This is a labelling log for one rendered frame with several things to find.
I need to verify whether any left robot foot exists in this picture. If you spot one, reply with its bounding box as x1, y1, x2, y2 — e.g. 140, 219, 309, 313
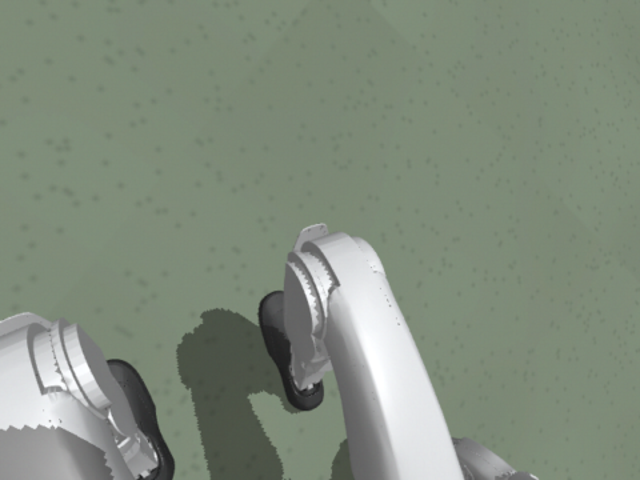
107, 359, 175, 480

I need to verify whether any right robot foot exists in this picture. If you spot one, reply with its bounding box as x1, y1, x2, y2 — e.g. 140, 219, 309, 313
259, 291, 324, 411

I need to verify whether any right robot hand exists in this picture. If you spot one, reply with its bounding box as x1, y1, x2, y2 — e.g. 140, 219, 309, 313
451, 437, 517, 480

